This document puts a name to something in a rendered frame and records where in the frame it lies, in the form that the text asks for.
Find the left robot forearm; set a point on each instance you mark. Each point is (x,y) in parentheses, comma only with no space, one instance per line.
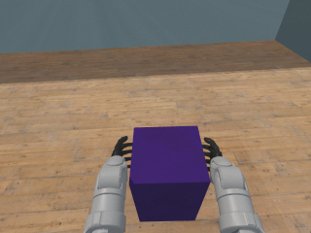
(107,209)

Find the right robot forearm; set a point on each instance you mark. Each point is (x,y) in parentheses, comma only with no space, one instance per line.
(237,214)

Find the robot left hand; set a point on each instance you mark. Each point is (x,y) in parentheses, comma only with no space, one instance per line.
(119,149)

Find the carton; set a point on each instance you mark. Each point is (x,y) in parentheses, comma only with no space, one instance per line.
(168,176)

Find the robot right hand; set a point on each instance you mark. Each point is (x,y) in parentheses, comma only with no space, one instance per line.
(213,148)

